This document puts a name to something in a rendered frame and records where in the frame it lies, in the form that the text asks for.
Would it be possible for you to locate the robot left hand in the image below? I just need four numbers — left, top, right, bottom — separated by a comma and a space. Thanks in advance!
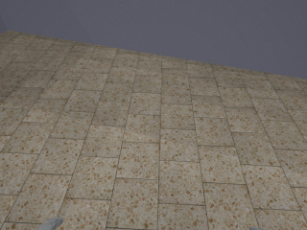
37, 217, 63, 230

